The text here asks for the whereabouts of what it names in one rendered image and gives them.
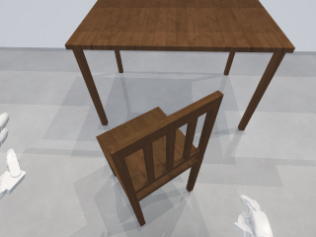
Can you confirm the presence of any table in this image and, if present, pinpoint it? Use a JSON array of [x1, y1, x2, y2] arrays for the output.
[[65, 0, 295, 131]]

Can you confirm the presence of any robot right hand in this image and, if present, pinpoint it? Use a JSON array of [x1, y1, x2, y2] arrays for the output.
[[234, 195, 274, 237]]

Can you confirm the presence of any chair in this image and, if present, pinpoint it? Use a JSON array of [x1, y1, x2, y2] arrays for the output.
[[96, 90, 224, 226]]

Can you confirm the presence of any robot left hand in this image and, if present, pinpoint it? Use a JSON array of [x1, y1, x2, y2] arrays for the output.
[[0, 113, 26, 199]]

